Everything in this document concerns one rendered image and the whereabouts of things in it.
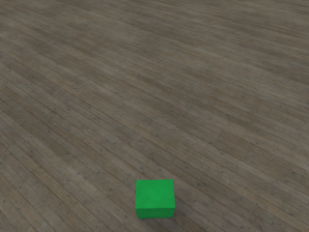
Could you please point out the carton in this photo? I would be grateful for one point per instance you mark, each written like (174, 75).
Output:
(155, 198)

